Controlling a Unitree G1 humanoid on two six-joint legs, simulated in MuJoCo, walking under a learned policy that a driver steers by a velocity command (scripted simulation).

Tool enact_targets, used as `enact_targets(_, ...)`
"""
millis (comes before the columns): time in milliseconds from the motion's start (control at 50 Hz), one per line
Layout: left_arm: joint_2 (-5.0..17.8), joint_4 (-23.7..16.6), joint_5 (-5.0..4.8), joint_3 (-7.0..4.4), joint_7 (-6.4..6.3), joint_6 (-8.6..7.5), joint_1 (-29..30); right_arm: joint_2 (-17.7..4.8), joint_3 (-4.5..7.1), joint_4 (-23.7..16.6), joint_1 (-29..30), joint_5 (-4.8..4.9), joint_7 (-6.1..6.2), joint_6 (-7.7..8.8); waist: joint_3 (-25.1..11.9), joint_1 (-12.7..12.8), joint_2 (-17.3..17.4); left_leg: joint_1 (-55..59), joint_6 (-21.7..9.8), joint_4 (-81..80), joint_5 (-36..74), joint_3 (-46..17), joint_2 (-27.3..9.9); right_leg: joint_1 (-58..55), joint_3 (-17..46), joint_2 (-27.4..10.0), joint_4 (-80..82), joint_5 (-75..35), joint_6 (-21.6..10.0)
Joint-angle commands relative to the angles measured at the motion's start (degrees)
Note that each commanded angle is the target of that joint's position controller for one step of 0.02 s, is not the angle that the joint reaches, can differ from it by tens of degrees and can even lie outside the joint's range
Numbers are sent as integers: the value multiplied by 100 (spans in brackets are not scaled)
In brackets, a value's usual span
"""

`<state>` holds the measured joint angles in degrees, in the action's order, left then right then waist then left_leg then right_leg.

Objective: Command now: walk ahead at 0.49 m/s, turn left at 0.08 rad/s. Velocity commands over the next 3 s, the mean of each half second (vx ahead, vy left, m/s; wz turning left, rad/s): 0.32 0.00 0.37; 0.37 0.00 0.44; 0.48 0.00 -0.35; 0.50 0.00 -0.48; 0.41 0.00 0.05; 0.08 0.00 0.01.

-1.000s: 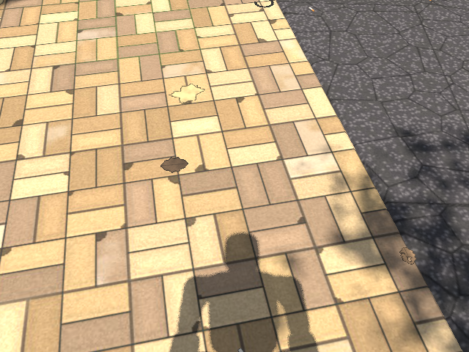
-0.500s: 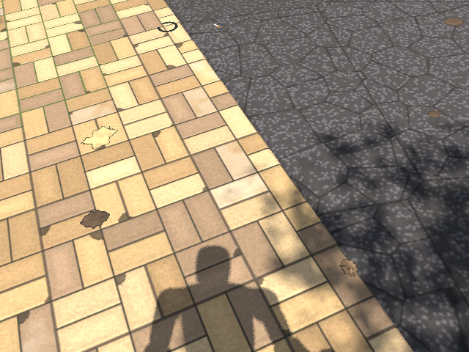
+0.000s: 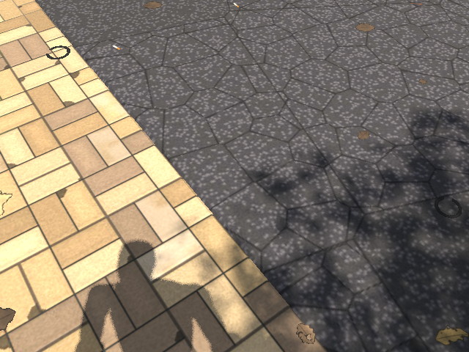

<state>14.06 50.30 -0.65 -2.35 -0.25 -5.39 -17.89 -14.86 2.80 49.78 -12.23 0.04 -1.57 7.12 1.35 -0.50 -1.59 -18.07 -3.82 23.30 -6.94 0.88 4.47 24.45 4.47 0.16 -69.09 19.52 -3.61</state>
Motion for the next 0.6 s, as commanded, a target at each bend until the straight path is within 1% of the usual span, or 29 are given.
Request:
enact_targets(20, 333, -464, 83, -102, -29, -107, -93, -398, 26, -245, -75, -4, -27, 30, -242, 195, 465, 772, -1165, -1436, 339, -2041, -1489, 1007, 93, -611, 393, -331, 60)
enact_targets(40, 280, -515, 108, -83, -42, -97, -26, -483, 46, -202, -194, 31, -6, 28, -179, 199, 481, 630, -1202, -1493, 527, -1862, -1445, 1019, 6, -626, 732, -399, 141)
enact_targets(80, 245, -730, 154, -39, -69, -103, 502, -728, 113, -167, -390, 70, 76, -2, -38, 92, 440, 395, -1208, -1582, 663, -1623, -1383, 1032, -128, -579, 1675, -872, 318)
enact_targets(100, 211, -809, 151, -10, -63, -114, 781, -785, 131, -156, -477, 83, 113, -27, -15, 16, 431, 308, -1130, -1571, 624, -1505, -1302, 907, -151, -524, 2195, -1253, 363)
enact_targets(140, 203, -919, 105, 22, -30, -141, 1255, -869, 153, -123, -672, 121, 155, -75, 6, -135, 513, 151, -967, -1472, 564, -1324, -1147, 507, -223, -314, 3066, -1931, 450)
enact_targets(180, 297, -1039, 72, 12, -10, -162, 1635, -911, 161, -52, -946, 130, 184, -149, 48, -261, 584, 193, -867, -1170, 1125, -1334, -1118, 234, -258, -70, 3522, -2291, 528)
enact_targets(200, 356, -1100, 62, -6, -7, -170, 1731, -904, 160, -21, -1065, 140, 200, -200, 9, -272, 647, 337, -792, -945, 1371, -1410, -1133, 150, -226, 18, 3694, -2312, 526)
enact_targets(240, 536, -1167, 67, -75, -1, -182, 1724, -875, 163, -32, -1140, 163, 257, -304, -161, -177, 752, 662, -589, -450, 1448, -1697, -1177, -125, -91, 109, 4058, -2186, 452)
enact_targets(260, 630, -1143, 85, -116, -2, -194, 1576, -879, 172, -95, -1040, 172, 293, -346, -256, -53, 792, 752, -479, -162, 1403, -1828, -1151, -384, -61, 122, 4258, -2182, 380)
enact_targets(280, 716, -1062, 124, -161, -18, -208, 1260, -832, 165, -202, -858, 174, 322, -376, -395, 155, 762, 691, -317, 262, 1367, -1833, -984, -871, -83, 58, 4535, -2369, 270)
enact_targets(300, 942, -1003, 202, -227, -62, -221, 791, -669, 124, -360, -721, 136, 328, -373, -764, 368, 575, 361, -88, 1076, 1027, -1681, -641, -1736, 132, -390, 4663, -2971, 50)
enact_targets(320, 1379, -985, 305, -311, -125, -175, 96, -265, 8, -557, -897, -13, 321, -345, -1604, 472, -488, -736, 212, 2802, -1195, -1149, -122, -3368, 1137, -1743, 4183, -5089, -411)
enact_targets(340, 1380, -1008, 242, -314, -82, -32, 38, -73, -88, -529, -2022, 106, 293, -330, -2521, 114, -1867, -1818, 362, 4129, -3597, -855, 144, -4374, 2652, -2959, 4117, -5273, -1327)
enact_targets(360, 970, -1123, 148, -249, -53, 56, 273, -655, 58, -399, -2025, 176, 309, -414, -2244, 141, -1157, -2115, 490, 4801, -3143, -953, -288, -3767, 2704, -2731, 4431, -4016, -1275)
enact_targets(380, 683, -1201, 102, -168, -72, 103, 539, -855, 153, -520, -1415, 182, 339, -525, -1576, 205, -677, -2352, 591, 5038, -2709, -732, -444, -3158, 1993, -2362, 4576, -3311, -1041)
enact_targets(400, 593, -1189, 91, -118, -73, 141, 902, -805, 191, -573, -1184, 149, 373, -651, -1140, 80, -368, -2252, 696, 4971, -2409, -622, -622, -2405, 1449, -2064, 4796, -3004, -923)
enact_targets(420, 571, -1189, 123, -109, -66, 168, 1174, -788, 236, -638, -1098, 101, 407, -770, -842, -56, -460, -2043, 750, 4838, -2150, -578, -761, -1762, 1065, -1860, 5011, -2668, -887)
enact_targets(440, 676, -1150, 200, -144, -59, 177, 1322, -610, 215, -672, -1133, 90, 407, -861, -645, -146, -606, -1650, 790, 4763, -1884, -413, -764, -1153, 627, -1648, 5255, -2557, -885)
enact_targets(460, 698, -1123, 242, -165, -61, 169, 1395, -487, 204, -730, -1136, 92, 406, -908, -563, -189, -667, -1454, 801, 4601, -1692, -308, -752, -877, 319, -1541, 5402, -2497, -915)
enact_targets(480, 717, -1075, 232, -185, -64, 149, 1365, -405, 194, -794, -1102, 102, 389, -918, -595, -188, -673, -1407, 771, 4357, -1498, -255, -801, -839, 152, -1530, 5551, -2066, -946)
enact_targets(520, 820, -984, 140, -243, -87, 105, 1232, -376, 190, -976, -791, 87, 319, -892, -644, -81, -623, -1460, 649, 3790, -1171, -233, -941, -989, 137, -1682, 5810, -1127, -1007)
enact_targets(540, 881, -949, 96, -273, -100, 89, 1190, -376, 185, -1065, -613, 72, 271, -864, -670, -30, -575, -1439, 577, 3493, -1038, -234, -997, -1083, 131, -1753, 5885, -834, -1013)
enact_targets(600, 1117, -884, 29, -369, -91, 66, 1158, -402, 178, -1230, -245, 74, 130, -778, -622, 29, -461, -1135, 370, 2619, -844, -106, -1002, -1182, -75, -1841, 6024, -404, -936)
